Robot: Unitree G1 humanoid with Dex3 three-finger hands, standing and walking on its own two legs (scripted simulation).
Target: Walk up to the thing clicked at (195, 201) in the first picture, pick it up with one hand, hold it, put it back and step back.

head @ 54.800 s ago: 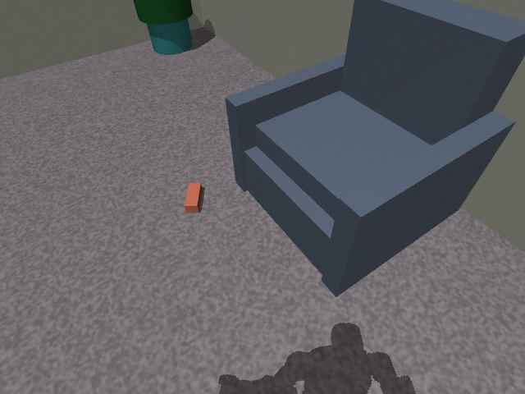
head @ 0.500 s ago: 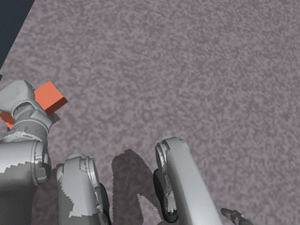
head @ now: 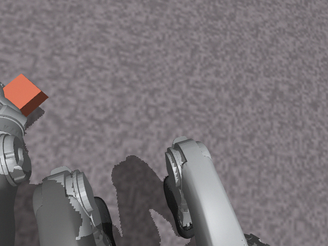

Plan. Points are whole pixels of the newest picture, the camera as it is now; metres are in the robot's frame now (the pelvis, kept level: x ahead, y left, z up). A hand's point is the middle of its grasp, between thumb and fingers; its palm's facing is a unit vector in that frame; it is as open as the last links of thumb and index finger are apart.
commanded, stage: crouch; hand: left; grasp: from above
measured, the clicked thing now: (10, 107) +0.50 +0.29 -0.19
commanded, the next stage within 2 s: lower in 0.18 s
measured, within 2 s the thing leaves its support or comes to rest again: rests again in 1.46 s
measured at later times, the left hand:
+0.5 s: hand (7, 110) +0.49 +0.30 -0.19, palm faces -0.32 -0.31 -0.90, open 9.1 cm
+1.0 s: hand (21, 108) +0.51 +0.29 -0.23, palm faces -0.30 -0.31 -0.90, open 9.1 cm
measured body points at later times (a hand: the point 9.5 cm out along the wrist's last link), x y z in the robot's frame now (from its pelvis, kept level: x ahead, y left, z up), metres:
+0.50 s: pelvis +0.00 +0.00 -0.02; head +0.27 +0.05 +0.34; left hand +0.51 +0.31 -0.14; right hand +0.00 -0.26 -0.12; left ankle +0.08 +0.13 -0.31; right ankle +0.10 -0.12 -0.31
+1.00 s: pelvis +0.01 +0.01 -0.03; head +0.30 +0.06 +0.31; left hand +0.52 +0.30 -0.18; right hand -0.01 -0.24 -0.11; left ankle +0.08 +0.13 -0.31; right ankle +0.10 -0.12 -0.31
